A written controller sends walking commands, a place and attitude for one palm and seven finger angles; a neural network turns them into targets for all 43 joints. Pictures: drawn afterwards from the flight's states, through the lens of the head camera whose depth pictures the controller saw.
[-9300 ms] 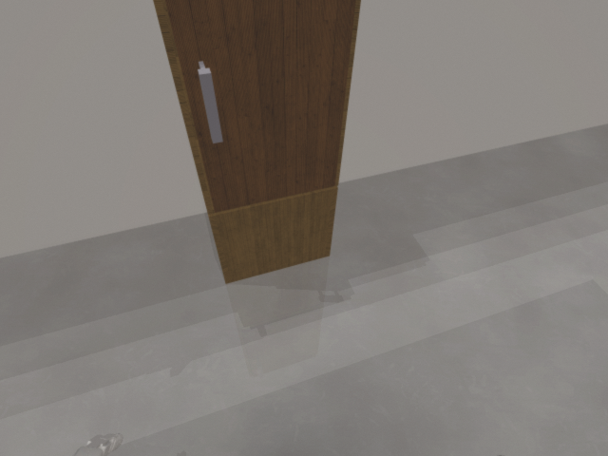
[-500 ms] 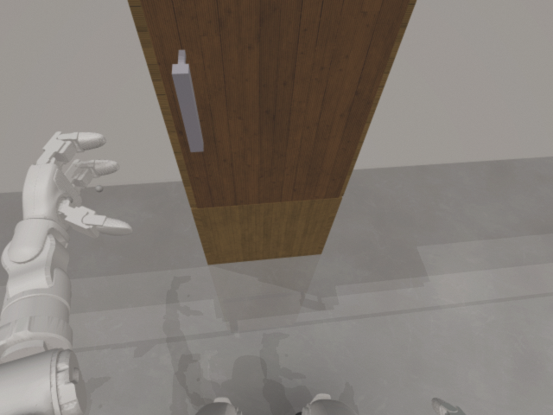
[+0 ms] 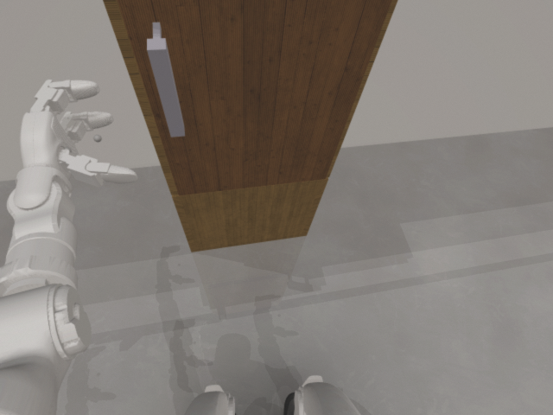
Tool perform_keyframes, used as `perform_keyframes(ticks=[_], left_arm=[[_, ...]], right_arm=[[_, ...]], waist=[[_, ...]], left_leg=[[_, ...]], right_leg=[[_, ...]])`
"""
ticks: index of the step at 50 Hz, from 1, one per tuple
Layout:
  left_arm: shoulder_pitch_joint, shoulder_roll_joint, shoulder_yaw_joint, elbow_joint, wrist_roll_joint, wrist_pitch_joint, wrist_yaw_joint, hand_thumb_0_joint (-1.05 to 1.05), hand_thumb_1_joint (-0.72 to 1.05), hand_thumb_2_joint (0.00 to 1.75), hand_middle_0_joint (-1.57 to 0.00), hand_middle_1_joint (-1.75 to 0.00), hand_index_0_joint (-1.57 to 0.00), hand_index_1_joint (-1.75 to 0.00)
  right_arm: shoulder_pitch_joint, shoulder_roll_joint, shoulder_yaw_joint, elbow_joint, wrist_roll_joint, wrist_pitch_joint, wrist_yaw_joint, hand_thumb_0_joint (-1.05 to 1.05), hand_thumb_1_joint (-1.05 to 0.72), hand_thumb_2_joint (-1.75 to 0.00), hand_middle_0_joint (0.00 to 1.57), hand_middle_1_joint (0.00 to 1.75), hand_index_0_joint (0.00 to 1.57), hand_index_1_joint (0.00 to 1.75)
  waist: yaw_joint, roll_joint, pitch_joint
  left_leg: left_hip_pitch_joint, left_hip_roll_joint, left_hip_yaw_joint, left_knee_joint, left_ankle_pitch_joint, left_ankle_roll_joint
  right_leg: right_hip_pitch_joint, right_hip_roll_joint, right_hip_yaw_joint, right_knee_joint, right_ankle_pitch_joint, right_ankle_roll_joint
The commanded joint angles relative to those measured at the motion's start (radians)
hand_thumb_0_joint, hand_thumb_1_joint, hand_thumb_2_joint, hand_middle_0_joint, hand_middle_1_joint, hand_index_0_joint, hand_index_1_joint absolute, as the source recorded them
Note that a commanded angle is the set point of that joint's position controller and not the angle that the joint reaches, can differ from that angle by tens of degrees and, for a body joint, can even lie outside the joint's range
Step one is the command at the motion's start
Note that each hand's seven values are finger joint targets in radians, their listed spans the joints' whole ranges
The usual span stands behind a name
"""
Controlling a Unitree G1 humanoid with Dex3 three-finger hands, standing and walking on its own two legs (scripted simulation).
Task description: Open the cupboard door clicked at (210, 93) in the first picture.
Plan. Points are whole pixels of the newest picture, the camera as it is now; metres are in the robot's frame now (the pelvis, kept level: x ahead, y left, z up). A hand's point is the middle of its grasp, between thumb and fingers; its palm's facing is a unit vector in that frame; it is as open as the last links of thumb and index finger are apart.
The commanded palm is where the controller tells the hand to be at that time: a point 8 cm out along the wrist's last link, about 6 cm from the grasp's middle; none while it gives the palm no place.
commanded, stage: move the hooked fingers beside the handle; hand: left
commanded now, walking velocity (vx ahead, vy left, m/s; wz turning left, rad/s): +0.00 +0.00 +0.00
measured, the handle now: (168, 84) +0.60 +0.15 +0.08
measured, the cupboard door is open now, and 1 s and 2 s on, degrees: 0 0 0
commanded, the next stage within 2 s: slide the fingers in behind the handle in 1.14 s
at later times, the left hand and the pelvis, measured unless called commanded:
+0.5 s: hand (114, 105) +0.54 +0.22 +0.09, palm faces +0.13 -0.99 -0.02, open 14.0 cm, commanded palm +0.50 +0.26 +0.07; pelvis +0.01 -0.01 +0.00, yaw -2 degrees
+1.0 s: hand (108, 120) +0.52 +0.23 +0.08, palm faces +0.12 -0.99 +0.00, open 14.0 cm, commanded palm +0.50 +0.26 +0.07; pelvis +0.02 +0.00 +0.00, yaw -1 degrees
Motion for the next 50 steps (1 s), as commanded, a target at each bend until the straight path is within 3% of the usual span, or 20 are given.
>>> perform_keyframes(ticks=[1, 3, 6, 10, 12, 16, 20, 23, 26, 28, 29, 32, 35, 36, 39, 40, 43, 44, 48, 50], left_arm=[[-0.467, 0.303, 0.040, -0.166, 0.005, -0.070, 0.008, 0.00, -0.50, 0.30, -0.30, -1.20, -0.30, -1.20], [-0.496, 0.279, 0.021, -0.160, 0.005, -0.067, 0.010, 0.00, -0.50, 0.30, -0.30, -1.20, -0.30, -1.20], [-0.485, 0.323, 0.065, -0.156, 0.002, -0.073, 0.019, 0.00, -0.50, 0.30, -0.30, -1.20, -0.30, -1.20], [-0.514, 0.352, 0.074, -0.094, 0.021, -0.054, 0.026, 0.00, -0.50, 0.30, -0.30, -1.20, -0.30, -1.20], [-0.554, 0.350, 0.049, -0.081, 0.036, -0.045, 0.026, 0.00, -0.50, 0.30, -0.30, -1.20, -0.30, -1.20], [-0.628, 0.415, 0.083, -0.119, 0.048, -0.064, 0.036, 0.00, -0.50, 0.30, -0.30, -1.20, -0.30, -1.20], [-0.559, 0.435, 0.107, -0.089, 0.045, -0.061, 0.023, 0.00, -0.50, 0.30, -0.30, -1.20, -0.30, -1.20], [-0.490, 0.384, 0.076, -0.115, 0.037, -0.046, 0.005, 0.00, -0.50, 0.30, -0.30, -1.20, -0.30, -1.20], [-0.428, 0.398, 0.103, -0.121, 0.018, -0.031, -0.008, 0.00, -0.50, 0.30, -0.30, -1.20, -0.30, -1.20], [-0.446, 0.405, 0.106, -0.115, 0.011, -0.026, -0.007, 0.00, -0.50, 0.30, -0.30, -1.20, -0.30, -1.20], [-0.493, 0.378, 0.077, -0.131, 0.011, -0.029, -0.006, 0.00, -0.50, 0.30, -0.30, -1.20, -0.30, -1.20], [-0.552, 0.434, 0.110, -0.172, 0.020, -0.060, 0.009, 0.00, -0.50, 0.30, -0.30, -1.20, -0.30, -1.20], [-0.571, 0.409, 0.093, -0.262, 0.026, -0.103, 0.014, 0.00, -0.50, 0.30, -0.30, -1.20, -0.30, -1.20], [-0.556, 0.368, 0.069, -0.264, 0.023, -0.106, 0.011, 0.00, -0.50, 0.30, -0.30, -1.20, -0.30, -1.20], [-0.503, 0.304, 0.030, -0.131, 0.007, -0.061, -0.006, 0.00, -0.50, 0.30, -0.30, -1.20, -0.30, -1.20], [-0.493, 0.286, 0.021, -0.116, 0.001, -0.046, -0.014, 0.00, -0.50, 0.30, -0.30, -1.20, -0.30, -1.20], [-0.440, 0.319, 0.040, -0.075, 0.003, -0.004, -0.023, 0.00, -0.50, 0.30, -0.30, -1.20, -0.30, -1.20], [-0.447, 0.301, 0.028, -0.092, 0.002, -0.003, -0.021, 0.00, -0.50, 0.30, -0.30, -1.20, -0.30, -1.20], [-0.486, 0.363, 0.084, -0.211, 0.006, -0.069, 0.011, 0.00, -0.50, 0.30, -0.30, -1.20, -0.30, -1.20], [-0.526, 0.324, 0.061, -0.252, 0.003, -0.100, 0.026, 0.00, -0.50, 0.30, -0.30, -1.20, -0.30, -1.20]], right_arm=[[0.160, -0.194, -0.063, -0.059, -0.005, -0.002, -0.010, 0.00, -0.90, -0.90, 0.20, 0.30, 0.20, 0.30], [0.171, -0.194, -0.063, -0.061, -0.009, 0.006, -0.007, 0.00, -0.90, -0.90, 0.20, 0.30, 0.20, 0.30], [0.192, -0.199, -0.066, -0.062, -0.015, 0.018, -0.003, 0.00, -0.90, -0.90, 0.20, 0.30, 0.20, 0.30], [0.215, -0.200, -0.062, -0.063, -0.017, 0.035, -0.002, 0.00, -0.90, -0.90, 0.20, 0.30, 0.20, 0.30], [0.221, -0.200, -0.058, -0.064, -0.016, 0.041, -0.002, 0.00, -0.90, -0.90, 0.20, 0.30, 0.20, 0.30], [0.246, -0.204, -0.058, -0.061, -0.026, 0.050, -0.001, 0.00, -0.90, -0.90, 0.20, 0.30, 0.20, 0.30], [0.261, -0.206, -0.057, -0.069, -0.028, 0.060, 0.005, 0.00, -0.90, -0.90, 0.20, 0.30, 0.20, 0.30], [0.257, -0.199, -0.058, -0.082, -0.026, 0.072, 0.013, 0.00, -0.90, -0.90, 0.20, 0.30, 0.20, 0.30], [0.259, -0.201, -0.064, -0.094, -0.019, 0.087, 0.012, 0.00, -0.90, -0.90, 0.20, 0.30, 0.20, 0.30], [0.250, -0.203, -0.063, -0.099, -0.014, 0.091, 0.009, 0.00, -0.90, -0.90, 0.20, 0.30, 0.20, 0.30], [0.245, -0.198, -0.061, -0.099, -0.013, 0.089, 0.008, 0.00, -0.90, -0.90, 0.20, 0.30, 0.20, 0.30], [0.248, -0.200, -0.063, -0.088, -0.016, 0.086, 0.002, 0.00, -0.90, -0.90, 0.20, 0.30, 0.20, 0.30], [0.244, -0.191, -0.068, -0.080, -0.022, 0.081, 0.007, 0.00, -0.90, -0.90, 0.20, 0.30, 0.20, 0.30], [0.244, -0.186, -0.069, -0.074, -0.023, 0.080, 0.012, 0.00, -0.90, -0.90, 0.20, 0.30, 0.20, 0.30], [0.238, -0.191, -0.067, -0.055, -0.017, 0.086, 0.013, 0.00, -0.90, -0.90, 0.20, 0.30, 0.20, 0.30], [0.239, -0.192, -0.065, -0.061, -0.016, 0.086, 0.012, 0.00, -0.90, -0.90, 0.20, 0.30, 0.20, 0.30], [0.232, -0.199, -0.063, -0.076, -0.010, 0.092, 0.006, 0.00, -0.90, -0.90, 0.20, 0.30, 0.20, 0.30], [0.227, -0.194, -0.062, -0.084, -0.010, 0.091, 0.007, 0.00, -0.90, -0.90, 0.20, 0.30, 0.20, 0.30], [0.221, -0.190, -0.065, -0.098, -0.017, 0.085, 0.011, 0.00, -0.90, -0.90, 0.20, 0.30, 0.20, 0.30], [0.215, -0.183, -0.067, -0.094, -0.020, 0.081, 0.015, 0.00, -0.90, -0.90, 0.20, 0.30, 0.20, 0.30]], waist=[[-0.017, 0.154, -0.428], [-0.032, 0.157, -0.442], [-0.021, 0.147, -0.491], [-0.043, 0.101, -0.437], [-0.061, 0.125, -0.425], [-0.067, 0.170, -0.499], [-0.052, 0.171, -0.524], [-0.036, 0.195, -0.538], [-0.025, 0.145, -0.511], [-0.036, 0.091, -0.455], [-0.052, 0.115, -0.438], [-0.055, 0.139, -0.459], [-0.045, 0.258, -0.561], [-0.043, 0.284, -0.587], [-0.068, 0.172, -0.461], [-0.067, 0.180, -0.449], [-0.051, 0.125, -0.425], [-0.050, 0.141, -0.421], [-0.025, 0.157, -0.508], [-0.036, 0.192, -0.509]], left_leg=[[0.300, 0.021, -0.104, -0.114, 0.434, -0.045], [0.308, 0.023, -0.105, -0.106, 0.452, -0.045], [0.313, 0.026, -0.100, -0.093, 0.501, -0.043], [0.210, 0.018, -0.082, -0.084, 0.433, -0.020], [0.194, 0.017, -0.075, -0.086, 0.401, -0.017], [0.232, 0.021, -0.086, -0.069, 0.449, -0.020], [0.224, 0.021, -0.075, -0.064, 0.477, -0.017], [0.259, 0.026, -0.068, -0.069, 0.537, -0.021], [0.227, 0.026, -0.057, -0.075, 0.531, -0.015], [0.161, 0.021, -0.048, -0.085, 0.449, -0.007], [0.155, 0.018, -0.048, -0.090, 0.421, -0.005], [0.190, 0.020, -0.056, -0.080, 0.431, -0.006], [0.328, 0.024, -0.069, -0.061, 0.558, -0.021], [0.375, 0.028, -0.077, -0.056, 0.608, -0.030], [0.313, 0.034, -0.082, -0.068, 0.548, -0.026], [0.306, 0.031, -0.080, -0.070, 0.545, -0.022], [0.240, 0.025, -0.071, -0.082, 0.502, -0.017], [0.229, 0.022, -0.064, -0.083, 0.488, -0.016], [0.287, 0.026, -0.076, -0.068, 0.563, -0.027], [0.329, 0.031, -0.085, -0.064, 0.588, -0.033]], right_leg=[[0.117, 0.033, 0.034, -0.050, 0.222, -0.014], [0.104, 0.035, 0.033, -0.050, 0.230, -0.011], [0.132, 0.038, 0.036, -0.044, 0.270, -0.009], [0.162, 0.038, 0.049, -0.050, 0.288, -0.005], [0.150, 0.036, 0.054, -0.057, 0.273, -0.001], [0.152, 0.040, 0.056, -0.045, 0.301, -0.004], [0.192, 0.043, 0.059, -0.044, 0.345, -0.006], [0.200, 0.046, 0.054, -0.046, 0.382, -0.007], [0.237, 0.049, 0.056, -0.055, 0.413, -0.005], [0.253, 0.047, 0.062, -0.067, 0.387, 0.000], [0.240, 0.046, 0.066, -0.072, 0.367, 0.002], [0.223, 0.046, 0.069, -0.065, 0.356, 0.001], [0.188, 0.048, 0.062, -0.046, 0.390, -0.009], [0.167, 0.051, 0.055, -0.045, 0.394, -0.009], [0.138, 0.053, 0.041, -0.064, 0.351, -0.004], [0.138, 0.052, 0.041, -0.067, 0.354, -0.006], [0.173, 0.048, 0.043, -0.066, 0.361, -0.005], [0.176, 0.046, 0.047, -0.068, 0.360, -0.004], [0.191, 0.049, 0.048, -0.043, 0.388, -0.008], [0.157, 0.051, 0.043, -0.038, 0.375, -0.010]])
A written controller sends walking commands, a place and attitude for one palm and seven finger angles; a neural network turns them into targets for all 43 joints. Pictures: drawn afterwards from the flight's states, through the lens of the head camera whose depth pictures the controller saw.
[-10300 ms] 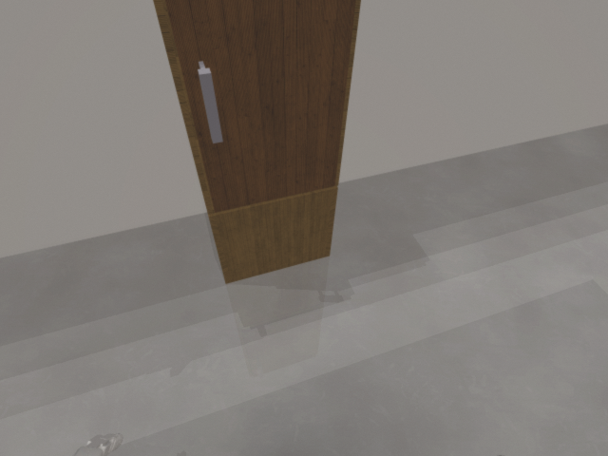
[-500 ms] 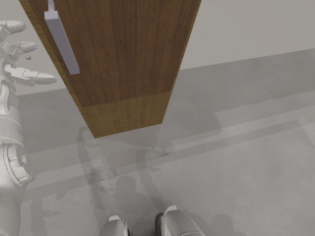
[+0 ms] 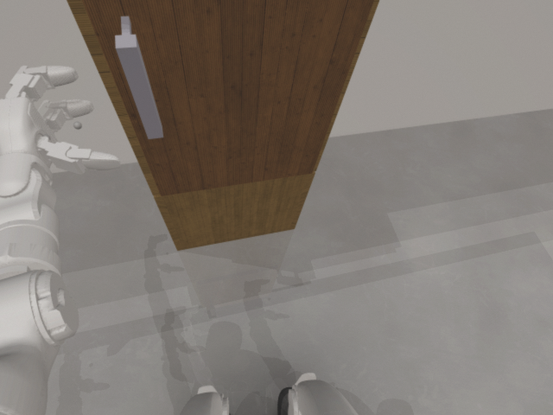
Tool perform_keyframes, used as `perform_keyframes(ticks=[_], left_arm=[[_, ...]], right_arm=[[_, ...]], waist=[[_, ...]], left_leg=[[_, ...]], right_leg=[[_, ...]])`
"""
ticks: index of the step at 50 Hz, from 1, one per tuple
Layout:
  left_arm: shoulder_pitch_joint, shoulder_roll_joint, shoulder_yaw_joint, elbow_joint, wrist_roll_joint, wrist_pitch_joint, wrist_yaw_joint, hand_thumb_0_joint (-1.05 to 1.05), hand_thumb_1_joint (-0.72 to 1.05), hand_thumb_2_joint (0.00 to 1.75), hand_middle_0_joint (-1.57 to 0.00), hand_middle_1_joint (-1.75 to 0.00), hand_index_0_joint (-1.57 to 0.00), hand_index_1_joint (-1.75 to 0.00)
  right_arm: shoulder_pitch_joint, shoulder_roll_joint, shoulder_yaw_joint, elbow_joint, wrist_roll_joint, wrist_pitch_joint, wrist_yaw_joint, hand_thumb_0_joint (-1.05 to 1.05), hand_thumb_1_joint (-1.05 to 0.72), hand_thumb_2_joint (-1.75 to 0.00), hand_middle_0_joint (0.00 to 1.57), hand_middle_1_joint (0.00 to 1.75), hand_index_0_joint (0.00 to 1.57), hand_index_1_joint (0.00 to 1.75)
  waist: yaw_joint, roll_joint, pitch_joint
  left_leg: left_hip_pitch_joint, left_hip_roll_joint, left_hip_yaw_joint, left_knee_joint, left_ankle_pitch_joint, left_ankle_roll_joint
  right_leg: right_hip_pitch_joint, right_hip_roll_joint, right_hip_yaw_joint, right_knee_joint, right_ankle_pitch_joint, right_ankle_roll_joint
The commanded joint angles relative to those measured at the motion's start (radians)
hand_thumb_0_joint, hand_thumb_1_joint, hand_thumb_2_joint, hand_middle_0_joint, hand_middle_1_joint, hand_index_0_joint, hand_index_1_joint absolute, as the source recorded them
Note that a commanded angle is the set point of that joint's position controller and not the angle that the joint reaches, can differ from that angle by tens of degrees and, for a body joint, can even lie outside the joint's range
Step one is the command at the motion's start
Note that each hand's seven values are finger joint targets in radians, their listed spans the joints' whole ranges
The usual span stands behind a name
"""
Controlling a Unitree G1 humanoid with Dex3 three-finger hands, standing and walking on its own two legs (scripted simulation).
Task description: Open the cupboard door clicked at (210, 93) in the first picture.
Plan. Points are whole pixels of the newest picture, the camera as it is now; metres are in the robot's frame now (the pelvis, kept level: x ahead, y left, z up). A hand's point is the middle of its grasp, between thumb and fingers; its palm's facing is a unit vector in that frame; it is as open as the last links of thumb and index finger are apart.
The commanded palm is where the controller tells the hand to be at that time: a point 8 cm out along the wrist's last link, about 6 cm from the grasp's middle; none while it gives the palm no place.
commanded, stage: move the hooked fingers beside the handle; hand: left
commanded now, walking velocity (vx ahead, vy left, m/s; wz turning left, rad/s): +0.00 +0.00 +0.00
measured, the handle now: (141, 83) +0.58 +0.17 +0.08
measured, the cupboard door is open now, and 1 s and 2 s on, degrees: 0 0 0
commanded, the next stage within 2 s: slide the fingers in behind the handle in 0.14 s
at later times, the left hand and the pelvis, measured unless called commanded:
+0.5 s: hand (98, 116) +0.52 +0.22 +0.08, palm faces +0.13 -0.99 +0.00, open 14.0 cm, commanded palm +0.49 +0.26 +0.07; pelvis -0.01 +0.00 -0.01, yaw +0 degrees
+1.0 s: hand (116, 114) +0.52 +0.20 +0.07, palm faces +0.15 -0.99 +0.01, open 14.0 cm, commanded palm +0.49 +0.23 +0.07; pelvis +0.00 +0.00 -0.01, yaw +0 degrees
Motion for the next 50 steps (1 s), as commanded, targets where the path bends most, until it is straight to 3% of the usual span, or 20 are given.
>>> perform_keyframes(ticks=[1, 4, 6, 9, 10, 13, 16, 18, 21, 22, 27, 31, 35, 37, 39, 41, 42, 46, 48, 50], left_arm=[[-0.463, 0.249, 0.015, -0.280, -0.022, -0.131, 0.026, 0.00, -0.50, 0.30, -0.30, -1.20, -0.30, -1.20], [-0.473, 0.259, 0.008, -0.171, -0.007, -0.102, 0.029, 0.00, -0.50, 0.30, -0.30, -1.20, -0.30, -1.20], [-0.474, 0.281, 0.012, -0.157, 0.008, -0.089, 0.022, 0.00, -0.50, 0.30, -0.30, -1.20, -0.30, -1.20], [-0.522, 0.250, -0.026, -0.164, 0.007, -0.081, 0.017, 0.00, -0.50, 0.30, -0.30, -1.20, -0.30, -1.20], [-0.545, 0.240, -0.030, -0.189, 0.002, -0.092, 0.016, 0.00, -0.50, 0.30, -0.30, -1.20, -0.30, -1.20], [-0.565, 0.259, -0.003, -0.194, -0.014, -0.106, 0.023, 0.00, -0.50, 0.30, -0.30, -1.20, -0.30, -1.20], [-0.555, 0.205, -0.035, -0.150, -0.014, -0.097, 0.031, 0.00, -0.50, 0.30, -0.30, -1.20, -0.30, -1.20], [-0.544, 0.236, -0.018, -0.134, -0.001, -0.081, 0.041, 0.00, -0.50, 0.30, -0.30, -1.20, -0.30, -1.20], [-0.515, 0.265, 0.005, -0.187, 0.015, -0.083, 0.061, 0.00, -0.50, 0.30, -0.30, -1.20, -0.30, -1.20], [-0.528, 0.233, -0.020, -0.207, 0.017, -0.086, 0.067, 0.00, -0.50, 0.30, -0.30, -1.20, -0.30, -1.20], [-0.524, 0.247, 0.011, -0.183, 0.014, -0.091, 0.098, 0.00, -0.50, 0.30, -0.30, -1.20, -0.30, -1.20], [-0.537, 0.228, -0.012, -0.198, 0.028, -0.093, 0.108, 0.00, -0.50, 0.30, -0.30, -1.20, -0.30, -1.20], [-0.496, 0.214, -0.002, -0.210, 0.019, -0.107, 0.105, 0.00, -0.50, 0.30, -0.30, -1.20, -0.30, -1.20], [-0.504, 0.174, -0.037, -0.166, 0.016, -0.093, 0.100, 0.00, -0.50, 0.30, -0.30, -1.20, -0.30, -1.20], [-0.523, 0.187, -0.032, -0.158, 0.018, -0.080, 0.100, 0.00, -0.50, 0.30, -0.30, -1.20, -0.30, -1.20], [-0.539, 0.205, -0.017, -0.191, 0.020, -0.087, 0.106, 0.00, -0.50, 0.30, -0.30, -1.20, -0.30, -1.20], [-0.537, 0.169, -0.041, -0.191, 0.018, -0.088, 0.109, 0.00, -0.50, 0.30, -0.30, -1.20, -0.30, -1.20], [-0.548, 0.142, -0.051, -0.226, 0.015, -0.116, 0.125, 0.00, -0.50, 0.30, -0.30, -1.20, -0.30, -1.20], [-0.522, 0.156, -0.029, -0.197, 0.015, -0.113, 0.133, 0.00, -0.50, 0.30, -0.30, -1.20, -0.30, -1.20], [-0.534, 0.149, -0.041, -0.185, 0.022, -0.105, 0.138, 0.00, -0.50, 0.30, -0.30, -1.20, -0.30, -1.20]], right_arm=[[0.182, -0.178, -0.069, -0.025, -0.004, -0.012, -0.006, 0.00, -0.90, -0.90, 0.20, 0.30, 0.20, 0.30], [0.180, -0.187, -0.063, -0.011, 0.001, -0.011, -0.010, 0.00, -0.90, -0.90, 0.20, 0.30, 0.20, 0.30], [0.183, -0.191, -0.062, -0.012, 0.001, -0.013, -0.015, 0.00, -0.90, -0.90, 0.20, 0.30, 0.20, 0.30], [0.185, -0.193, -0.057, -0.006, -0.003, -0.019, -0.017, 0.00, -0.90, -0.90, 0.20, 0.30, 0.20, 0.30], [0.189, -0.191, -0.058, -0.004, -0.006, -0.021, -0.018, 0.00, -0.90, -0.90, 0.20, 0.30, 0.20, 0.30], [0.198, -0.198, -0.061, 0.005, -0.011, -0.027, -0.017, 0.00, -0.90, -0.90, 0.20, 0.30, 0.20, 0.30], [0.203, -0.194, -0.060, 0.013, -0.013, -0.031, -0.012, 0.00, -0.90, -0.90, 0.20, 0.30, 0.20, 0.30], [0.209, -0.199, -0.058, 0.008, -0.013, -0.029, -0.009, 0.00, -0.90, -0.90, 0.20, 0.30, 0.20, 0.30], [0.218, -0.195, -0.061, -0.008, -0.016, -0.025, -0.004, 0.00, -0.90, -0.90, 0.20, 0.30, 0.20, 0.30], [0.213, -0.190, -0.061, -0.010, -0.017, -0.025, 0.000, 0.00, -0.90, -0.90, 0.20, 0.30, 0.20, 0.30], [0.219, -0.190, -0.062, -0.010, -0.017, -0.020, 0.005, 0.00, -0.90, -0.90, 0.20, 0.30, 0.20, 0.30], [0.223, -0.188, -0.063, -0.007, -0.018, -0.024, 0.008, 0.00, -0.90, -0.90, 0.20, 0.30, 0.20, 0.30], [0.231, -0.184, -0.068, -0.007, -0.020, -0.026, 0.011, 0.00, -0.90, -0.90, 0.20, 0.30, 0.20, 0.30], [0.225, -0.180, -0.064, -0.001, -0.015, -0.023, 0.012, 0.00, -0.90, -0.90, 0.20, 0.30, 0.20, 0.30], [0.227, -0.184, -0.066, 0.000, -0.014, -0.022, 0.011, 0.00, -0.90, -0.90, 0.20, 0.30, 0.20, 0.30], [0.226, -0.183, -0.068, -0.004, -0.016, -0.024, 0.008, 0.00, -0.90, -0.90, 0.20, 0.30, 0.20, 0.30], [0.222, -0.178, -0.067, -0.004, -0.015, -0.026, 0.009, 0.00, -0.90, -0.90, 0.20, 0.30, 0.20, 0.30], [0.223, -0.174, -0.072, 0.006, -0.021, -0.032, 0.017, 0.00, -0.90, -0.90, 0.20, 0.30, 0.20, 0.30], [0.225, -0.175, -0.073, 0.010, -0.022, -0.032, 0.018, 0.00, -0.90, -0.90, 0.20, 0.30, 0.20, 0.30], [0.224, -0.176, -0.070, 0.007, -0.020, -0.030, 0.017, 0.00, -0.90, -0.90, 0.20, 0.30, 0.20, 0.30]], waist=[[-0.005, 0.180, -0.486], [-0.030, 0.134, -0.389], [-0.020, 0.160, -0.404], [-0.041, 0.158, -0.408], [-0.042, 0.190, -0.421], [-0.044, 0.156, -0.475], [-0.054, 0.163, -0.446], [-0.045, 0.161, -0.435], [-0.016, 0.192, -0.505], [-0.021, 0.224, -0.505], [-0.029, 0.127, -0.447], [-0.035, 0.168, -0.460], [-0.023, 0.149, -0.503], [-0.040, 0.132, -0.450], [-0.043, 0.127, -0.426], [-0.033, 0.155, -0.472], [-0.040, 0.160, -0.476], [-0.040, 0.181, -0.510], [-0.036, 0.133, -0.495], [-0.043, 0.134, -0.469]], left_leg=[[0.382, 0.007, -0.089, -0.075, 0.605, -0.035], [0.289, -0.001, -0.082, -0.088, 0.470, -0.024], [0.300, -0.002, -0.087, -0.093, 0.468, -0.027], [0.309, 0.001, -0.097, -0.087, 0.451, -0.026], [0.344, 0.004, -0.107, -0.084, 0.480, -0.032], [0.362, 0.009, -0.118, -0.075, 0.496, -0.037], [0.344, 0.008, -0.114, -0.072, 0.484, -0.036], [0.307, 0.003, -0.107, -0.075, 0.452, -0.030], [0.353, 0.004, -0.108, -0.073, 0.538, -0.038], [0.368, 0.006, -0.105, -0.070, 0.553, -0.042], [0.282, 0.003, -0.093, -0.074, 0.493, -0.028], [0.301, 0.001, -0.089, -0.074, 0.491, -0.026], [0.320, 0.001, -0.087, -0.062, 0.542, -0.025], [0.281, -0.001, -0.081, -0.067, 0.497, -0.022], [0.257, -0.003, -0.081, -0.076, 0.454, -0.019], [0.286, -0.004, -0.081, -0.070, 0.481, -0.020], [0.297, -0.006, -0.079, -0.065, 0.487, -0.019], [0.350, -0.001, -0.089, -0.049, 0.560, -0.028], [0.308, -0.003, -0.083, -0.048, 0.543, -0.025], [0.294, -0.006, -0.082, -0.055, 0.528, -0.021]], right_leg=[[0.174, 0.025, 0.037, -0.027, 0.355, -0.005], [0.162, 0.021, 0.039, -0.043, 0.290, -0.002], [0.158, 0.018, 0.038, -0.039, 0.279, -0.006], [0.118, 0.019, 0.032, -0.040, 0.251, -0.006], [0.100, 0.019, 0.029, -0.035, 0.250, -0.009], [0.098, 0.023, 0.025, -0.029, 0.248, -0.006], [0.076, 0.022, 0.023, -0.029, 0.240, -0.004], [0.091, 0.021, 0.026, -0.029, 0.231, -0.004], [0.122, 0.021, 0.024, -0.020, 0.278, -0.008], [0.106, 0.021, 0.024, -0.020, 0.278, -0.008], [0.155, 0.026, 0.029, -0.023, 0.294, -0.004], [0.142, 0.023, 0.033, -0.025, 0.295, -0.005], [0.173, 0.027, 0.035, -0.019, 0.341, -0.007], [0.164, 0.025, 0.036, -0.025, 0.327, -0.004], [0.163, 0.024, 0.036, -0.031, 0.301, -0.003], [0.172, 0.022, 0.040, -0.026, 0.322, -0.004], [0.161, 0.023, 0.041, -0.027, 0.325, -0.004], [0.139, 0.024, 0.035, -0.016, 0.348, -0.005], [0.169, 0.024, 0.036, -0.015, 0.365, -0.003], [0.167, 0.022, 0.036, -0.014, 0.362, -0.004]])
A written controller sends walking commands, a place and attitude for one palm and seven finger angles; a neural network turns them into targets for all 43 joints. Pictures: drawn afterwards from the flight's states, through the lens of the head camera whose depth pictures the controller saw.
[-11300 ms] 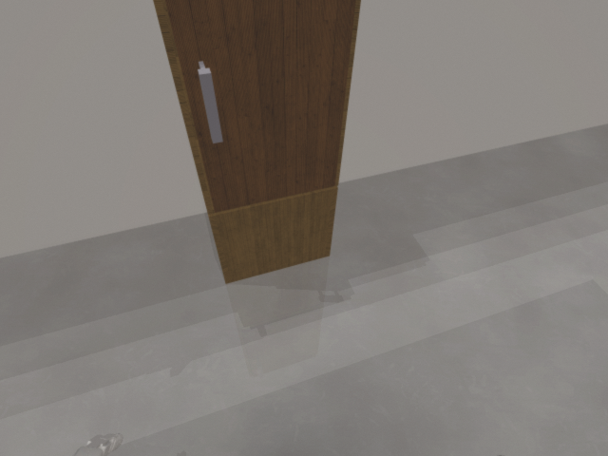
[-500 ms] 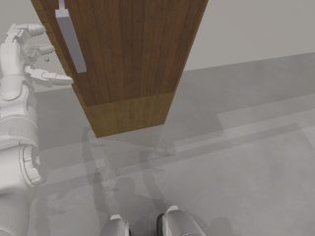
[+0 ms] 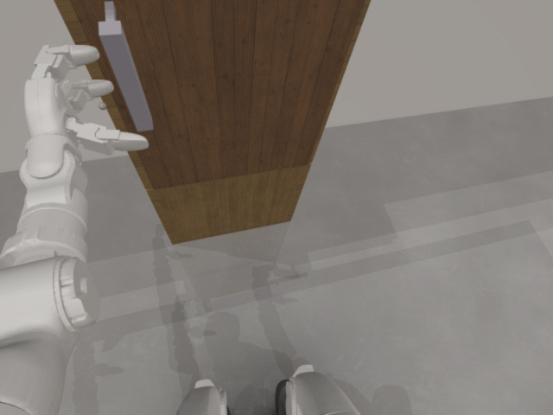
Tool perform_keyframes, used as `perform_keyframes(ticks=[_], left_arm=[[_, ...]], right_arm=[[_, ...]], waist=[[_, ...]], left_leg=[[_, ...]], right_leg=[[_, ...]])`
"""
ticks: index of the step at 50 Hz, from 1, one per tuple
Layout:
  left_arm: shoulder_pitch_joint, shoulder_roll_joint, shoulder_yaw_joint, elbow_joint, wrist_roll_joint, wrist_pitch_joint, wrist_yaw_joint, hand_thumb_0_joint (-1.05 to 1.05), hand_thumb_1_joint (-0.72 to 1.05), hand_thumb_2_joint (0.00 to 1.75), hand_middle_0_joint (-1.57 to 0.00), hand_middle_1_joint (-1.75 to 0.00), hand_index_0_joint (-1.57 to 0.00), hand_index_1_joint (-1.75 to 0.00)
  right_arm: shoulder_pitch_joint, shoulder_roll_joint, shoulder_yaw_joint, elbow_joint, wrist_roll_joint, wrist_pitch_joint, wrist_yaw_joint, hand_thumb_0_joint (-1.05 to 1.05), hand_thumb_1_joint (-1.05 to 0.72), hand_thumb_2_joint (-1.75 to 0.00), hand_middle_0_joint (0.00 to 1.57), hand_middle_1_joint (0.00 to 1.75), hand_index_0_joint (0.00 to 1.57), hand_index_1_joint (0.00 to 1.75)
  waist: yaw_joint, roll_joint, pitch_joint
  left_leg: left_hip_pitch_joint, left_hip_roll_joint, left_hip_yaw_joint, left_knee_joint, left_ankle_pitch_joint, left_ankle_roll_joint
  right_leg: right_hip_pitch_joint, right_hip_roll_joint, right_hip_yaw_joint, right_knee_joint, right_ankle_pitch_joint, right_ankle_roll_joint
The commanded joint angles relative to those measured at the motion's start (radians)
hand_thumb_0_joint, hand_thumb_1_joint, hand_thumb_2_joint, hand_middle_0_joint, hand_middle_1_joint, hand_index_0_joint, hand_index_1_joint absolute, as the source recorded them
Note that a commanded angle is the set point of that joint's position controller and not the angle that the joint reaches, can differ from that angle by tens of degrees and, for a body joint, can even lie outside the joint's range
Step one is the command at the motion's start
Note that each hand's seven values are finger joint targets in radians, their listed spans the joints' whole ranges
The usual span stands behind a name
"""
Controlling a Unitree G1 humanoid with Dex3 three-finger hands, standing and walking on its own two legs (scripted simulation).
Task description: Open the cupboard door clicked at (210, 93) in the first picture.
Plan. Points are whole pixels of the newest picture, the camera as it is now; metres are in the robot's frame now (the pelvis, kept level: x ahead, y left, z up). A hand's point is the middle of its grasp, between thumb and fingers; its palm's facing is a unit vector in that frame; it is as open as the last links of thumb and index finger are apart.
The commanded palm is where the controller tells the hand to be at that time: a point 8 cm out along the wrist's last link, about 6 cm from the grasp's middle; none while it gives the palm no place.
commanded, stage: slide the fingers in behind the handle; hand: left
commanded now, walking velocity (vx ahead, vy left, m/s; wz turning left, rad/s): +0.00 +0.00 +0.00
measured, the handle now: (129, 72) +0.58 +0.17 +0.08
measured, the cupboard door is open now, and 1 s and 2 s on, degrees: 0 0 3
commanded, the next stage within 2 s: close the thumb around the handle in 0.84 s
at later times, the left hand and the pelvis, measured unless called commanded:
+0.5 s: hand (133, 103) +0.53 +0.16 +0.08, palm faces +0.15 -0.99 +0.00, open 14.0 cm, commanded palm +0.50 +0.20 +0.08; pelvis +0.00 +0.00 +0.00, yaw +0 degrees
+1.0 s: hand (141, 102) +0.53 +0.15 +0.08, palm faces +0.16 -0.99 -0.02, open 13.9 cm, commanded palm +0.51 +0.20 +0.08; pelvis -0.01 -0.01 +0.00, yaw +0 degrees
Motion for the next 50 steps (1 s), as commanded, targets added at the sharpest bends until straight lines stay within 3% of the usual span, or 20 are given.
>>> perform_keyframes(ticks=[1, 2, 5, 8, 11, 14, 16, 18, 21, 23, 26, 27, 31, 34, 36, 38, 41, 44, 47, 50], left_arm=[[-0.460, 0.213, -0.004, -0.217, 0.001, -0.069, 0.011, 0.00, -0.50, 0.30, -0.30, -1.20, -0.30, -1.20], [-0.448, 0.188, -0.016, -0.213, 0.002, -0.064, 0.015, 0.00, -0.50, 0.30, -0.30, -1.20, -0.30, -1.20], [-0.464, 0.205, 0.002, -0.206, 0.001, -0.065, 0.030, 0.00, -0.50, 0.30, -0.30, -1.20, -0.30, -1.20], [-0.483, 0.169, -0.015, -0.235, -0.001, -0.077, 0.045, 0.00, -0.50, 0.30, -0.30, -1.20, -0.30, -1.20], [-0.465, 0.203, 0.009, -0.200, 0.007, -0.083, 0.054, 0.00, -0.50, 0.30, -0.30, -1.20, -0.30, -1.20], [-0.464, 0.150, -0.032, -0.178, 0.016, -0.072, 0.059, 0.00, -0.50, 0.30, -0.30, -1.20, -0.30, -1.20], [-0.502, 0.184, -0.017, -0.203, 0.022, -0.077, 0.066, 0.00, -0.50, 0.30, -0.30, -1.20, -0.30, -1.20], [-0.509, 0.129, -0.044, -0.202, 0.014, -0.079, 0.071, 0.00, -0.50, 0.30, -0.30, -1.20, -0.30, -1.20], [-0.529, 0.158, -0.019, -0.211, 0.013, -0.091, 0.089, 0.00, -0.50, 0.30, -0.30, -1.20, -0.30, -1.20], [-0.531, 0.129, -0.039, -0.193, 0.021, -0.090, 0.100, 0.00, -0.50, 0.30, -0.30, -1.20, -0.30, -1.20], [-0.497, 0.187, 0.004, -0.189, 0.037, -0.090, 0.115, 0.00, -0.50, 0.30, -0.30, -1.20, -0.30, -1.20], [-0.488, 0.163, -0.019, -0.178, 0.041, -0.087, 0.115, 0.00, -0.50, 0.30, -0.30, -1.20, -0.30, -1.20], [-0.486, 0.173, -0.008, -0.170, 0.044, -0.082, 0.122, 0.00, -0.50, 0.30, -0.30, -1.20, -0.30, -1.20], [-0.532, 0.118, -0.053, -0.183, 0.042, -0.084, 0.123, 0.00, -0.50, 0.30, -0.30, -1.20, -0.30, -1.20], [-0.545, 0.169, -0.012, -0.183, 0.038, -0.092, 0.127, 0.00, -0.50, 0.30, -0.30, -1.20, -0.30, -1.20], [-0.543, 0.175, -0.007, -0.188, 0.035, -0.096, 0.126, 0.00, -0.50, 0.30, -0.30, -1.20, -0.30, -1.20], [-0.549, 0.153, -0.033, -0.188, 0.047, -0.103, 0.124, 0.00, -0.50, 0.30, -0.30, -1.20, -0.30, -1.20], [-0.505, 0.144, -0.035, -0.154, 0.045, -0.086, 0.123, 0.00, -0.50, 0.30, -0.30, -1.20, -0.30, -1.20], [-0.523, 0.151, -0.029, -0.160, 0.039, -0.079, 0.123, 0.00, -0.50, 0.30, -0.30, -1.20, -0.30, -1.20], [-0.528, 0.183, -0.004, -0.165, 0.037, -0.080, 0.125, 0.00, -0.33, 0.37, -0.31, -1.22, -0.31, -1.22]], right_arm=[[0.200, -0.181, -0.063, -0.030, 0.001, -0.005, -0.011, 0.00, -0.90, -0.90, 0.20, 0.30, 0.20, 0.30], [0.199, -0.178, -0.063, -0.032, 0.001, -0.005, -0.008, 0.00, -0.90, -0.90, 0.20, 0.30, 0.20, 0.30], [0.204, -0.182, -0.064, -0.031, -0.001, -0.004, -0.009, 0.00, -0.90, -0.90, 0.20, 0.30, 0.20, 0.30], [0.198, -0.175, -0.067, -0.032, -0.003, -0.011, -0.005, 0.00, -0.90, -0.90, 0.20, 0.30, 0.20, 0.30], [0.201, -0.179, -0.065, -0.026, -0.004, -0.010, -0.004, 0.00, -0.90, -0.90, 0.20, 0.30, 0.20, 0.30], [0.196, -0.174, -0.065, -0.025, -0.002, -0.014, 0.000, 0.00, -0.90, -0.90, 0.20, 0.30, 0.20, 0.30], [0.201, -0.178, -0.065, -0.026, -0.004, -0.014, -0.003, 0.00, -0.90, -0.90, 0.20, 0.30, 0.20, 0.30], [0.197, -0.172, -0.067, -0.025, -0.006, -0.020, 0.001, 0.00, -0.90, -0.90, 0.20, 0.30, 0.20, 0.30], [0.206, -0.176, -0.068, -0.019, -0.009, -0.025, 0.000, 0.00, -0.90, -0.90, 0.20, 0.30, 0.20, 0.30], [0.204, -0.174, -0.067, -0.014, -0.011, -0.028, 0.003, 0.00, -0.90, -0.90, 0.20, 0.30, 0.20, 0.30], [0.210, -0.179, -0.068, -0.019, -0.013, -0.027, 0.004, 0.00, -0.90, -0.90, 0.20, 0.30, 0.20, 0.30], [0.205, -0.176, -0.065, -0.023, -0.011, -0.026, 0.005, 0.00, -0.90, -0.90, 0.20, 0.30, 0.20, 0.30], [0.207, -0.178, -0.066, -0.027, -0.011, -0.026, 0.005, 0.00, -0.90, -0.90, 0.20, 0.30, 0.20, 0.30], [0.205, -0.176, -0.069, -0.022, -0.012, -0.028, 0.006, 0.00, -0.90, -0.90, 0.20, 0.30, 0.20, 0.30], [0.213, -0.181, -0.070, -0.016, -0.013, -0.030, 0.002, 0.00, -0.90, -0.90, 0.20, 0.30, 0.20, 0.30], [0.213, -0.180, -0.070, -0.016, -0.012, -0.033, 0.000, 0.00, -0.90, -0.90, 0.20, 0.30, 0.20, 0.30], [0.217, -0.176, -0.068, -0.009, -0.015, -0.035, 0.004, 0.00, -0.90, -0.90, 0.20, 0.30, 0.20, 0.30], [0.213, -0.182, -0.070, -0.014, -0.014, -0.033, 0.005, 0.00, -0.90, -0.90, 0.20, 0.30, 0.20, 0.30], [0.214, -0.180, -0.068, -0.017, -0.010, -0.032, 0.002, 0.00, -0.90, -0.90, 0.20, 0.30, 0.20, 0.30], [0.214, -0.181, -0.065, -0.020, -0.011, -0.034, 0.000, 0.00, -0.90, -0.90, 0.20, 0.30, 0.20, 0.30]], waist=[[-0.013, 0.170, -0.488], [-0.010, 0.172, -0.493], [-0.020, 0.121, -0.479], [-0.023, 0.135, -0.510], [-0.020, 0.103, -0.483], [-0.028, 0.104, -0.451], [-0.027, 0.128, -0.484], [-0.030, 0.139, -0.489], [-0.032, 0.119, -0.510], [-0.035, 0.121, -0.495], [-0.017, 0.125, -0.513], [-0.018, 0.127, -0.496], [-0.021, 0.101, -0.486], [-0.042, 0.108, -0.468], [-0.040, 0.096, -0.491], [-0.035, 0.103, -0.507], [-0.036, 0.134, -0.508], [-0.036, 0.098, -0.486], [-0.036, 0.107, -0.493], [-0.034, 0.096, -0.483]], left_leg=[[0.363, -0.005, -0.072, -0.088, 0.557, -0.022], [0.371, -0.004, -0.074, -0.087, 0.562, -0.024], [0.348, -0.004, -0.076, -0.085, 0.544, -0.019], [0.355, -0.008, -0.069, -0.084, 0.543, -0.019], [0.314, -0.009, -0.067, -0.081, 0.523, -0.017], [0.300, -0.012, -0.061, -0.089, 0.473, -0.014], [0.316, -0.012, -0.067, -0.088, 0.486, -0.016], [0.336, -0.013, -0.069, -0.084, 0.482, -0.019], [0.333, -0.011, -0.072, -0.083, 0.486, -0.018], [0.329, -0.011, -0.074, -0.081, 0.479, -0.020], [0.315, -0.015, -0.065, -0.082, 0.490, -0.017], [0.306, -0.017, -0.065, -0.086, 0.480, -0.019], [0.286, -0.016, -0.060, -0.089, 0.461, -0.015], [0.298, -0.015, -0.063, -0.091, 0.437, -0.015], [0.297, -0.015, -0.064, -0.087, 0.437, -0.012], [0.290, -0.018, -0.060, -0.084, 0.445, -0.012], [0.316, -0.014, -0.067, -0.081, 0.463, -0.017], [0.286, -0.018, -0.060, -0.085, 0.429, -0.012], [0.277, -0.020, -0.058, -0.090, 0.426, -0.011], [0.252, -0.023, -0.052, -0.086, 0.412, -0.006]], right_leg=[[0.209, 0.021, 0.043, -0.046, 0.377, 0.000], [0.201, 0.023, 0.040, -0.045, 0.372, -0.002], [0.212, 0.024, 0.041, -0.045, 0.373, -0.002], [0.226, 0.023, 0.045, -0.046, 0.389, 0.001], [0.234, 0.021, 0.049, -0.042, 0.390, 0.002], [0.220, 0.020, 0.049, -0.052, 0.356, 0.002], [0.218, 0.018, 0.050, -0.044, 0.357, 0.001], [0.195, 0.020, 0.047, -0.048, 0.339, 0.000], [0.207, 0.020, 0.047, -0.042, 0.350, 0.002], [0.186, 0.019, 0.043, -0.039, 0.334, 0.001], [0.219, 0.018, 0.050, -0.037, 0.359, 0.001], [0.216, 0.017, 0.048, -0.039, 0.351, 0.000], [0.230, 0.017, 0.051, -0.043, 0.353, 0.002], [0.197, 0.017, 0.048, -0.050, 0.324, 0.003], [0.211, 0.017, 0.053, -0.049, 0.331, 0.004], [0.229, 0.016, 0.058, -0.045, 0.347, 0.004], [0.199, 0.015, 0.051, -0.039, 0.341, 0.001], [0.211, 0.016, 0.054, -0.051, 0.326, 0.003], [0.230, 0.015, 0.056, -0.050, 0.339, 0.004], [0.246, 0.015, 0.062, -0.052, 0.344, 0.003]])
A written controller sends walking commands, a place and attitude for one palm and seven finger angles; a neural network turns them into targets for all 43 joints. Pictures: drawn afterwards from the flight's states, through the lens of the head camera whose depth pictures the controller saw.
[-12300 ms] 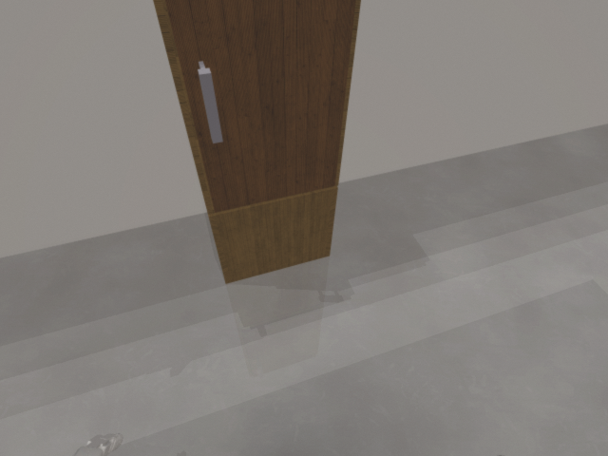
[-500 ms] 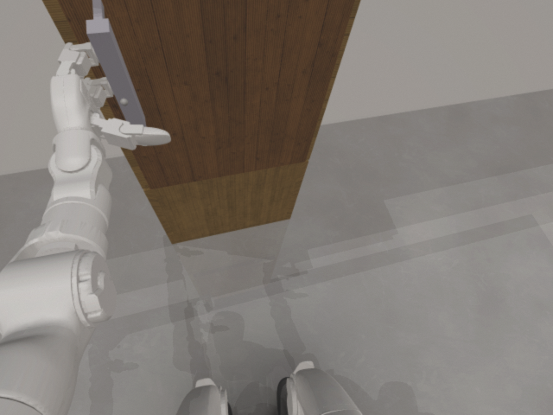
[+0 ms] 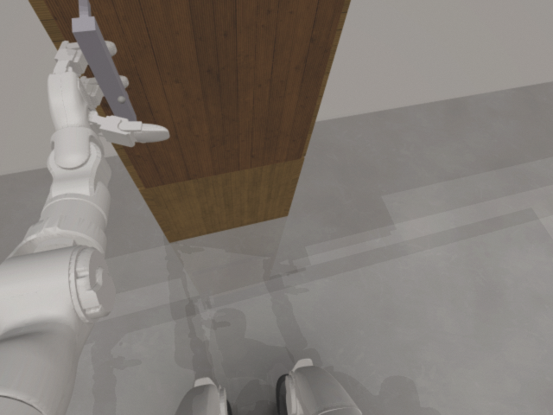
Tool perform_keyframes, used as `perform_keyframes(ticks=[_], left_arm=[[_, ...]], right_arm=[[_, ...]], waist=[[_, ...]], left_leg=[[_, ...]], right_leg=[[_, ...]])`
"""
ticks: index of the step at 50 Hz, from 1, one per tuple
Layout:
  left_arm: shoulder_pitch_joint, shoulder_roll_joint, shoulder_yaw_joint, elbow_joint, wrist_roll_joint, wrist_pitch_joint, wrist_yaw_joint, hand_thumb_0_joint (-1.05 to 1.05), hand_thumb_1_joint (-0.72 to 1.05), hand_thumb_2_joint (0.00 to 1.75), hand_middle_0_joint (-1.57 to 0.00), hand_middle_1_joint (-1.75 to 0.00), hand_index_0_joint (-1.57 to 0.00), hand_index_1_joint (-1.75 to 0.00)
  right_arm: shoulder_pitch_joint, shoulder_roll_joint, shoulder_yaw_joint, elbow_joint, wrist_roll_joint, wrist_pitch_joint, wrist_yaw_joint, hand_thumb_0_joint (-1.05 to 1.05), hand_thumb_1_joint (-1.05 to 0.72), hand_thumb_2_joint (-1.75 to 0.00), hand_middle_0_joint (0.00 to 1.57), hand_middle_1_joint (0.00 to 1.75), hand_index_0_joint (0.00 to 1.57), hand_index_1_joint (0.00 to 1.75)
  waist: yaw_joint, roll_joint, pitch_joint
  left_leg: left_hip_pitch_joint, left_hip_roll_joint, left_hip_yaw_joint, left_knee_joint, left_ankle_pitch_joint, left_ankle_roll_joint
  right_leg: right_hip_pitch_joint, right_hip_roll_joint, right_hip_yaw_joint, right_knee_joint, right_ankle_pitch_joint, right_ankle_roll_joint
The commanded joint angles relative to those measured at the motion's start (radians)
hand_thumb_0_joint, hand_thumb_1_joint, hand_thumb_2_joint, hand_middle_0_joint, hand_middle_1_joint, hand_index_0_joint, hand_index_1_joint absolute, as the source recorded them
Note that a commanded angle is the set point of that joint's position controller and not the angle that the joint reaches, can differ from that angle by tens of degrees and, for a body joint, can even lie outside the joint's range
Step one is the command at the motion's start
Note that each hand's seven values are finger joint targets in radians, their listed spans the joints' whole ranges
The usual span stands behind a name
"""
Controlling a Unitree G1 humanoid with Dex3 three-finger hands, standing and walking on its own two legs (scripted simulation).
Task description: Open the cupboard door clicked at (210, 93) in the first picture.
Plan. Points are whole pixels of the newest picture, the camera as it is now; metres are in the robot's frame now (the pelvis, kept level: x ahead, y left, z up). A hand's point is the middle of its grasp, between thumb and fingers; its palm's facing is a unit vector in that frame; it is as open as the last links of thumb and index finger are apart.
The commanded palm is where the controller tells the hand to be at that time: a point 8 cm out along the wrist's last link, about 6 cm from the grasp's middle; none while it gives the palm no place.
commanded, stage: close the thumb around the handle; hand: left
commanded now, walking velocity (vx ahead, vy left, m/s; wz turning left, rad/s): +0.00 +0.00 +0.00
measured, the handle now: (108, 70) +0.59 +0.18 +0.09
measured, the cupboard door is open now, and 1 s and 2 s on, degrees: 0 3 40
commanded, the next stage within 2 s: pull the door open along its arc in 0.64 s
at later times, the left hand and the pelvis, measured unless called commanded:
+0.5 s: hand (119, 103) +0.54 +0.16 +0.08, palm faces +0.11 -0.99 -0.01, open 7.0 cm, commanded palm +0.51 +0.21 +0.08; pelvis +0.01 +0.00 +0.00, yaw +0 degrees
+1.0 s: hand (134, 114) +0.52 +0.14 +0.08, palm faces +0.16 -0.99 +0.00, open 6.1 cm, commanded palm +0.46 +0.17 +0.08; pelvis +0.00 +0.01 +0.00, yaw -1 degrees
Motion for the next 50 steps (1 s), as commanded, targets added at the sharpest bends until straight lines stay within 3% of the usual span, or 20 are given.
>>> perform_keyframes(ticks=[1, 3, 6, 7, 9, 11, 12, 15, 22, 25, 28, 29, 31, 34, 36, 37, 38, 40, 45, 50], left_arm=[[-0.477, 0.254, 0.035, -0.224, -0.009, -0.076, 0.001, 0.00, -0.28, 0.40, -0.32, -1.22, -0.32, -1.22], [-0.475, 0.229, 0.014, -0.217, -0.008, -0.078, -0.004, 0.00, -0.16, 0.44, -0.32, -1.24, -0.32, -1.24], [-0.496, 0.271, 0.034, -0.240, -0.005, -0.089, -0.013, 0.00, 0.00, 0.52, -0.34, -1.25, -0.34, -1.25], [-0.474, 0.278, 0.045, -0.245, -0.006, -0.091, -0.017, 0.00, 0.06, 0.54, -0.34, -1.26, -0.34, -1.26], [-0.440, 0.251, 0.032, -0.232, -0.015, -0.082, -0.028, 0.00, 0.17, 0.59, -0.35, -1.27, -0.35, -1.27], [-0.467, 0.236, 0.016, -0.269, -0.023, -0.087, -0.038, 0.00, 0.28, 0.64, -0.36, -1.28, -0.36, -1.28], [-0.438, 0.213, 0.008, -0.251, -0.028, -0.081, -0.043, 0.00, 0.34, 0.66, -0.36, -1.29, -0.36, -1.29], [-0.429, 0.208, 0.006, -0.229, -0.036, -0.068, -0.047, 0.00, 0.51, 0.73, -0.37, -1.31, -0.37, -1.31], [-0.436, 0.221, 0.021, -0.246, -0.031, -0.083, -0.032, 0.00, 0.90, 0.90, -0.40, -1.35, -0.40, -1.35], [-0.444, 0.228, 0.040, -0.235, -0.035, -0.084, -0.018, 0.00, 0.90, 0.90, -0.40, -1.35, -0.40, -1.35], [-0.416, 0.272, 0.081, -0.243, -0.022, -0.085, 0.009, 0.00, 0.90, 0.90, -0.40, -1.35, -0.40, -1.35], [-0.436, 0.249, 0.054, -0.248, -0.010, -0.087, 0.015, 0.00, 0.90, 0.90, -0.40, -1.35, -0.40, -1.35], [-0.444, 0.273, 0.065, -0.250, 0.009, -0.095, 0.029, 0.00, 0.90, 0.90, -0.40, -1.35, -0.40, -1.35], [-0.463, 0.282, 0.063, -0.222, 0.015, -0.087, 0.036, 0.00, 0.90, 0.90, -0.40, -1.35, -0.40, -1.35], [-0.462, 0.329, 0.097, -0.230, 0.014, -0.090, 0.034, 0.00, 0.90, 0.90, -0.40, -1.35, -0.40, -1.35], [-0.460, 0.314, 0.087, -0.227, 0.010, -0.088, 0.029, 0.00, 0.90, 0.90, -0.40, -1.35, -0.40, -1.35], [-0.493, 0.250, 0.041, -0.234, 0.003, -0.088, 0.027, 0.00, 0.90, 0.90, -0.40, -1.35, -0.40, -1.35], [-0.442, 0.095, -0.045, -0.237, -0.019, -0.093, 0.021, 0.00, 0.90, 0.90, -0.40, -1.35, -0.40, -1.35], [-0.334, 0.095, -0.027, -0.336, -0.035, -0.107, 0.037, 0.00, 0.90, 0.90, -0.40, -1.35, -0.40, -1.35], [-0.119, -0.007, -0.084, -0.429, -0.048, -0.088, 0.043, 0.00, 0.90, 0.90, -0.40, -1.35, -0.40, -1.35]], right_arm=[[0.202, -0.180, -0.059, -0.033, 0.003, -0.010, -0.017, 0.00, -0.90, -0.90, 0.20, 0.30, 0.20, 0.30], [0.200, -0.177, -0.059, -0.033, 0.002, -0.013, -0.015, 0.00, -0.90, -0.90, 0.20, 0.30, 0.20, 0.30], [0.202, -0.179, -0.059, -0.032, 0.003, -0.014, -0.017, 0.00, -0.90, -0.90, 0.20, 0.30, 0.20, 0.30], [0.206, -0.179, -0.059, -0.033, 0.002, -0.013, -0.017, 0.00, -0.90, -0.90, 0.20, 0.30, 0.20, 0.30], [0.202, -0.178, -0.060, -0.035, 0.005, -0.010, -0.016, 0.00, -0.90, -0.90, 0.20, 0.30, 0.20, 0.30], [0.203, -0.176, -0.062, -0.036, 0.005, -0.008, -0.017, 0.00, -0.90, -0.90, 0.20, 0.30, 0.20, 0.30], [0.203, -0.174, -0.063, -0.032, 0.006, -0.008, -0.014, 0.00, -0.90, -0.90, 0.20, 0.30, 0.20, 0.30], [0.207, -0.179, -0.062, -0.032, 0.007, -0.004, -0.017, 0.00, -0.90, -0.90, 0.20, 0.30, 0.20, 0.30], [0.204, -0.178, -0.064, -0.026, 0.003, -0.006, -0.013, 0.00, -0.90, -0.90, 0.20, 0.30, 0.20, 0.30], [0.204, -0.175, -0.063, -0.029, 0.003, -0.001, -0.015, 0.00, -0.90, -0.90, 0.20, 0.30, 0.20, 0.30], [0.189, -0.175, -0.062, -0.044, 0.004, -0.001, -0.015, 0.00, -0.90, -0.90, 0.20, 0.30, 0.20, 0.30], [0.182, -0.170, -0.060, -0.046, 0.002, -0.002, -0.013, 0.00, -0.90, -0.90, 0.20, 0.30, 0.20, 0.30], [0.180, -0.170, -0.058, -0.047, -0.001, -0.004, -0.011, 0.00, -0.90, -0.90, 0.20, 0.30, 0.20, 0.30], [0.173, -0.177, -0.057, -0.050, 0.000, -0.007, -0.015, 0.00, -0.90, -0.90, 0.20, 0.30, 0.20, 0.30], [0.175, -0.179, -0.055, -0.059, 0.002, -0.009, -0.022, 0.00, -0.90, -0.90, 0.20, 0.30, 0.20, 0.30], [0.170, -0.175, -0.055, -0.060, 0.004, -0.010, -0.023, 0.00, -0.90, -0.90, 0.20, 0.30, 0.20, 0.30], [0.168, -0.171, -0.056, -0.058, 0.004, -0.014, -0.023, 0.00, -0.90, -0.90, 0.20, 0.30, 0.20, 0.30], [0.170, -0.163, -0.061, -0.057, 0.000, -0.026, -0.010, 0.00, -0.90, -0.90, 0.20, 0.30, 0.20, 0.30], [0.170, -0.173, -0.073, -0.062, -0.002, -0.031, 0.004, 0.00, -0.90, -0.90, 0.20, 0.30, 0.20, 0.30], [0.141, -0.159, -0.082, -0.094, 0.012, -0.021, 0.017, 0.00, -0.90, -0.90, 0.20, 0.30, 0.20, 0.30]], waist=[[-0.017, 0.084, -0.497], [-0.025, 0.084, -0.487], [-0.022, 0.110, -0.515], [-0.006, 0.122, -0.540], [-0.009, 0.102, -0.532], [-0.013, 0.149, -0.556], [-0.005, 0.143, -0.547], [-0.019, 0.089, -0.497], [-0.007, 0.119, -0.509], [-0.010, 0.099, -0.485], [0.014, 0.086, -0.493], [0.001, 0.097, -0.481], [0.008, 0.122, -0.489], [-0.013, 0.066, -0.448], [0.002, 0.055, -0.496], [0.003, 0.073, -0.503], [-0.016, 0.074, -0.503], [-0.012, 0.109, -0.508], [0.032, 0.106, -0.583], [0.069, 0.042, -0.525]], left_leg=[[0.276, -0.019, -0.055, -0.087, 0.412, 0.004], [0.272, -0.020, -0.053, -0.083, 0.412, 0.005], [0.280, -0.019, -0.052, -0.079, 0.419, 0.005], [0.296, -0.020, -0.055, -0.079, 0.444, 0.001], [0.301, -0.017, -0.052, -0.079, 0.459, 0.001], [0.344, -0.014, -0.053, -0.076, 0.497, -0.003], [0.349, -0.015, -0.055, -0.078, 0.502, -0.005], [0.324, -0.012, -0.059, -0.084, 0.486, 0.000], [0.344, -0.012, -0.066, -0.079, 0.503, -0.006], [0.323, -0.012, -0.067, -0.079, 0.504, -0.006], [0.294, -0.018, -0.061, -0.085, 0.474, -0.006], [0.293, -0.017, -0.060, -0.086, 0.462, -0.006], [0.303, -0.015, -0.066, -0.082, 0.466, -0.010], [0.242, -0.017, -0.060, -0.090, 0.374, 0.000], [0.229, -0.022, -0.055, -0.091, 0.360, 0.004], [0.232, -0.023, -0.053, -0.092, 0.360, 0.001], [0.250, -0.021, -0.057, -0.090, 0.356, 0.000], [0.330, -0.014, -0.072, -0.097, 0.389, -0.012], [0.381, -0.011, -0.066, -0.098, 0.451, -0.018], [0.366, -0.013, -0.045, -0.129, 0.489, -0.014]], right_leg=[[0.286, 0.016, 0.061, -0.079, 0.358, 0.017], [0.283, 0.017, 0.062, -0.080, 0.363, 0.019], [0.292, 0.016, 0.067, -0.075, 0.374, 0.018], [0.303, 0.016, 0.065, -0.069, 0.387, 0.015], [0.306, 0.019, 0.061, -0.073, 0.402, 0.016], [0.291, 0.019, 0.058, -0.070, 0.421, 0.016], [0.287, 0.021, 0.053, -0.072, 0.416, 0.013], [0.279, 0.024, 0.049, -0.080, 0.403, 0.015], [0.259, 0.022, 0.049, -0.072, 0.394, 0.012], [0.257, 0.022, 0.045, -0.065, 0.397, 0.012], [0.286, 0.019, 0.049, -0.062, 0.383, 0.014], [0.271, 0.018, 0.048, -0.062, 0.371, 0.016], [0.251, 0.017, 0.047, -0.054, 0.356, 0.013], [0.263, 0.016, 0.055, -0.069, 0.309, 0.019], [0.308, 0.015, 0.065, -0.070, 0.316, 0.020], [0.311, 0.014, 0.065, -0.069, 0.319, 0.019], [0.283, 0.015, 0.060, -0.072, 0.308, 0.020], [0.217, 0.020, 0.037, -0.067, 0.286, 0.011], [0.259, 0.025, 0.035, -0.059, 0.323, 0.006], [0.338, 0.029, 0.030, -0.083, 0.385, 0.002]])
